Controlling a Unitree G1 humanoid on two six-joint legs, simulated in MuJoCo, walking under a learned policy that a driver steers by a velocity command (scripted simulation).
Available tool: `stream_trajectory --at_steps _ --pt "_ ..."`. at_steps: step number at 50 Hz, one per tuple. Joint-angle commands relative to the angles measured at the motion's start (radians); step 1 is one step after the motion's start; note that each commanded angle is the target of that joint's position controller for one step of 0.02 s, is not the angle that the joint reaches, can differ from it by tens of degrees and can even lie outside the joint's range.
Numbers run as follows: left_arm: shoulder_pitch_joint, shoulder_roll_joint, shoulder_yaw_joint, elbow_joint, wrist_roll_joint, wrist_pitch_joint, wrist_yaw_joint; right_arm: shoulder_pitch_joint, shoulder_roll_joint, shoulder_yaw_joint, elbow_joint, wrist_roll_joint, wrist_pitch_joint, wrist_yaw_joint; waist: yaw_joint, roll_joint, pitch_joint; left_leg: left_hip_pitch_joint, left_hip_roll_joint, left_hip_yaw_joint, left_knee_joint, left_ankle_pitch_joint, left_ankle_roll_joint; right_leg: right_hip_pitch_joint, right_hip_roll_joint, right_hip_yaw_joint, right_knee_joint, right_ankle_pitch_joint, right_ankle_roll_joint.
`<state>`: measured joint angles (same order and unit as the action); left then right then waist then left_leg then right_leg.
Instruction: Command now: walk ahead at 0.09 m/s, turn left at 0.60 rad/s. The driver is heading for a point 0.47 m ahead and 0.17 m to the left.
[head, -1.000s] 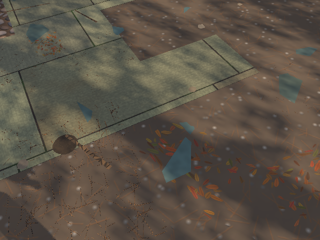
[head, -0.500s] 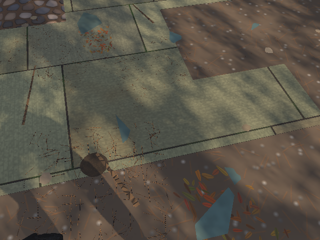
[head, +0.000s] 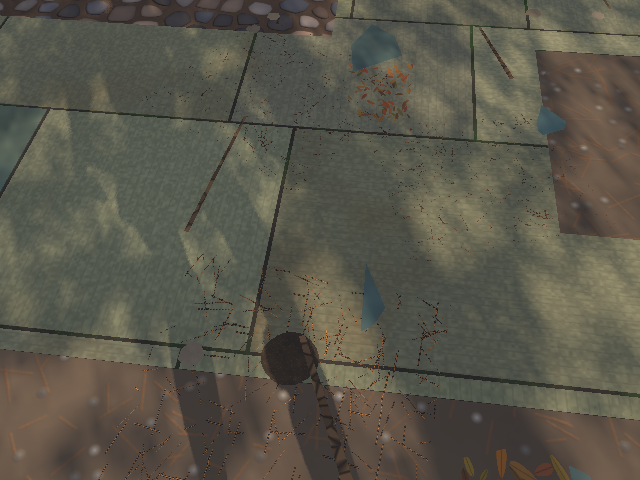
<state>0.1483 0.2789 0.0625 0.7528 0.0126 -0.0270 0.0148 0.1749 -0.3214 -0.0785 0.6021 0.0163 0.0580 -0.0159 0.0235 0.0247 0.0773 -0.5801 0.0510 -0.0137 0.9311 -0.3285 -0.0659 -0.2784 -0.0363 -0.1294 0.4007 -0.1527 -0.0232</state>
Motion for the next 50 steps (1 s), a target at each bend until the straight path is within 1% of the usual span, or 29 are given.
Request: stream_trajectory --at_steps 1,5,6,7,8,9,10,11,12,13,16,20,25,28,29,30,31,32,34,35,36,38,40,42,45,47,48,49,50 --pt "-0.081 0.182 0.048 -0.07 -0.012 -0.003 0.003 0.027 -0.063 -0.018 -0.07 -0.001 0.001 0.014 -0.021 -0.158 -0.179 0.148 0.016 0.015 -0.101 0.071 0.021 0.08 -0.27 0.117 -0.125 0.273 -0.196" --pt "-0.063 0.21 0.058 -0.047 -0.035 0.009 -0.006 -0.005 -0.075 -0.031 -0.098 -0.003 0.008 0.034 -0.02 -0.156 -0.151 0.206 -0.006 0.058 -0.293 0.064 0.071 0.138 -0.294 0.098 -0.053 0.201 -0.15" --pt "-0.064 0.206 0.057 -0.041 -0.044 0.012 -0.006 0.016 -0.075 -0.035 -0.091 -0.003 0.006 0.036 -0.035 -0.148 -0.152 0.265 -0.027 0.078 -0.388 0.123 0.091 0.129 -0.278 0.074 -0.002 0.177 -0.12" --pt "-0.022 0.181 0.052 -0.021 -0.043 0.014 -0.008 0.046 -0.099 -0.047 -0.08 -0.007 0.003 0.029 -0.039 -0.11 -0.159 0.358 -0.045 0.061 -0.47 0.21 0.121 0.091 -0.24 0.038 0.081 0.12 -0.07" --pt "0.018 0.133 0.039 -0.016 -0.015 0.016 -0.013 0.095 -0.191 -0.075 -0.08 -0.008 -0.002 0.013 -0.036 0.081 -0.18 0.515 0.087 -0.139 -0.541 0.519 0.183 -0.056 -0.148 -0.049 0.31 -0.051 0.015" --pt "-0.004 0.096 0.019 -0.073 0.025 0.015 -0.012 0.089 -0.285 -0.085 -0.113 -0.027 -0.009 0.001 -0.021 0.32 -0.181 0.626 0.321 -0.494 -0.539 0.755 0.388 -0.366 0.004 -0.042 0.597 -0.513 0.107" --pt "-0.082 0.142 0.033 -0.083 0.009 0.012 -0.006 0.13 -0.235 -0.074 -0.103 -0.042 -0.031 0.011 -0.101 0.196 -0.261 0.595 0.335 -0.513 -0.561 0.725 0.46 -0.4 0.022 0.138 0.766 -0.542 0.107" --pt "-0.095 0.157 0.039 -0.086 -0.016 0.015 -0.005 0.1 -0.211 -0.062 -0.093 -0.039 -0.049 0.014 -0.077 0.146 -0.228 0.569 0.281 -0.419 -0.561 0.678 0.412 -0.415 0.004 0.172 0.805 -0.466 0.092" --pt "-0.075 0.154 0.042 -0.069 -0.016 0.018 0.002 0.049 -0.185 -0.057 -0.091 -0.022 -0.055 0.009 -0.047 0.101 -0.205 0.54 0.225 -0.352 -0.553 0.608 0.35 -0.417 -0.012 0.185 0.778 -0.384 0.083" --pt "-0.075 0.163 0.045 -0.063 -0.006 0.021 0.01 0.006 -0.159 -0.047 -0.098 -0.007 -0.052 0.004 -0.033 0.088 -0.191 0.51 0.198 -0.323 -0.553 0.578 0.314 -0.409 -0.019 0.191 0.739 -0.33 0.084" --pt "-0.047 0.139 0.041 -0.054 -0.007 0.023 0.006 -0.033 -0.155 -0.039 -0.11 -0.018 -0.038 -0.01 -0.002 0.1 -0.213 0.431 0.148 -0.282 -0.555 0.607 0.304 -0.298 0.02 0.175 0.671 -0.24 0.101" --pt "-0.079 0.104 0.024 -0.063 -0.012 0.024 0.001 -0.017 -0.172 -0.048 -0.103 -0.011 -0.03 -0.018 -0.026 0.113 -0.213 0.421 0.131 -0.325 -0.542 0.49 0.301 -0.225 0.046 0.192 0.455 -0.21 0.109" --pt "-0.075 0.12 0.031 -0.074 -0.021 0.015 -0.017 -0.027 -0.174 -0.05 -0.104 -0.007 -0.02 -0.006 -0.038 0.147 -0.193 0.386 0.116 -0.446 -0.531 0.375 0.292 -0.124 0.075 0.204 0.277 -0.218 0.085" --pt "0.002 0.124 0.041 -0.056 -0.016 0.004 -0.025 -0.061 -0.157 -0.045 -0.109 0.01 -0.012 -0.009 0.012 0.135 -0.188 0.337 0.057 -0.46 -0.47 0.309 0.228 0.039 0.066 0.187 0.002 -0.039 0.045" --pt "0.036 0.177 0.056 -0.054 -0.002 0.005 -0.02 -0.033 -0.121 -0.035 -0.109 0.006 -0.013 -0.012 0.003 0.053 -0.207 0.241 0.001 -0.405 -0.376 0.146 0.173 0.155 -0.066 0.284 -0.045 0.023 -0.004" --pt "0.008 0.268 0.073 -0.061 0.015 0.016 -0.012 0.007 -0.078 -0.025 -0.123 0.001 -0.018 -0.012 -0.053 -0.231 -0.161 0.027 -0.166 -0.192 -0.175 -0.18 0.104 0.21 -0.274 0.517 -0.091 0.183 -0.135" --pt "0.008 0.232 0.066 -0.073 0.036 0.01 -0.012 0.007 -0.162 -0.05 -0.121 -0.012 -0.028 -0.014 -0.025 -0.282 -0.153 -0.018 -0.149 -0.14 0.075 -0.322 0.052 0.135 -0.401 0.65 -0.119 0.251 -0.271" --pt "-0.047 0.179 0.049 -0.094 0.028 0.006 -0.005 0.03 -0.209 -0.07 -0.097 -0.006 -0.027 -0.01 -0.045 -0.203 -0.134 -0.015 -0.111 -0.157 0.203 -0.257 0.034 0.109 -0.364 0.565 -0.108 0.243 -0.263" --pt "-0.113 0.129 0.036 -0.107 -0.001 0.011 0.009 0.058 -0.175 -0.071 -0.056 -0.001 -0.009 -0.013 -0.061 -0.156 -0.099 -0.043 -0.097 -0.129 0.291 -0.14 0.002 0.116 -0.24 0.386 -0.084 0.174 -0.174" --pt "-0.105 0.125 0.032 -0.107 -0.008 0.014 0.015 0.052 -0.147 -0.063 -0.056 0.001 -0.003 -0.011 -0.049 -0.156 -0.088 -0.06 -0.091 -0.117 0.31 -0.108 -0.012 0.128 -0.227 0.342 -0.081 0.214 -0.174" --pt "-0.087 0.129 0.032 -0.103 -0.005 0.019 0.019 0.036 -0.123 -0.055 -0.064 0.006 -0.001 -0.008 -0.038 -0.156 -0.085 -0.057 -0.085 -0.085 0.286 -0.084 -0.022 0.133 -0.207 0.294 -0.086 0.234 -0.176" --pt "0.002 0.143 0.039 -0.086 -0.004 0.028 0.027 -0.028 -0.088 -0.037 -0.092 0.011 -0.005 -0.002 0.022 -0.179 -0.112 -0.089 -0.058 -0.041 0.169 -0.045 -0.027 0.217 -0.207 0.287 -0.13 0.007 -0.184" --pt "0.049 0.17 0.046 -0.074 -0.013 0.027 0.024 -0.064 -0.067 -0.023 -0.11 0.002 -0.014 0.006 0.051 -0.204 -0.124 -0.057 -0.041 -0.025 0.047 -0.072 -0.02 0.245 -0.226 0.316 -0.166 -0.177 -0.19" --pt "0.046 0.194 0.052 -0.071 -0.02 0.02 0.013 -0.065 -0.047 -0.008 -0.11 -0.004 -0.027 0.017 0.05 -0.211 -0.117 0.043 -0.033 0.006 -0.09 -0.111 0.005 0.198 -0.235 0.301 -0.19 -0.241 -0.186" --pt "0.049 0.21 0.053 -0.054 -0.036 0.006 -0.011 -0.02 -0.056 -0.006 -0.077 -0.002 -0.048 0.025 0.026 -0.201 -0.081 0.233 -0.052 0.059 -0.297 -0.076 0.053 0.09 -0.231 0.265 -0.198 -0.242 -0.181" --pt "0.04 0.2 0.046 -0.039 -0.052 0.003 -0.025 0.074 -0.05 -0.007 -0.027 0.0 -0.059 0.029 -0.033 -0.164 -0.07 0.417 -0.075 0.091 -0.503 0.078 0.094 0.005 -0.212 0.23 -0.135 -0.24 -0.159" --pt "0.05 0.158 0.031 -0.03 -0.047 -0.003 -0.031 0.146 -0.061 -0.014 0.004 0.003 -0.061 0.025 -0.067 -0.132 -0.094 0.561 -0.081 0.077 -0.537 0.076 0.11 -0.072 -0.185 0.198 -0.06 -0.226 -0.127" --pt "0.027 0.081 0.003 -0.037 -0.027 -0.014 -0.041 0.246 -0.092 -0.023 0.025 0.005 -0.064 0.018 -0.111 -0.035 -0.142 0.72 0.032 -0.082 -0.569 0.056 0.138 -0.186 -0.12 0.116 0.142 -0.238 -0.061" --pt "-0.008 0.025 -0.016 -0.1 -0.002 -0.035 -0.049 0.289 -0.226 -0.048 0.011 -0.008 -0.066 0.011 -0.105 0.244 -0.162 0.825 0.271 -0.477 -0.642 -0.051 0.266 -0.465 0.007 0.014 0.465 -0.392 0.025"
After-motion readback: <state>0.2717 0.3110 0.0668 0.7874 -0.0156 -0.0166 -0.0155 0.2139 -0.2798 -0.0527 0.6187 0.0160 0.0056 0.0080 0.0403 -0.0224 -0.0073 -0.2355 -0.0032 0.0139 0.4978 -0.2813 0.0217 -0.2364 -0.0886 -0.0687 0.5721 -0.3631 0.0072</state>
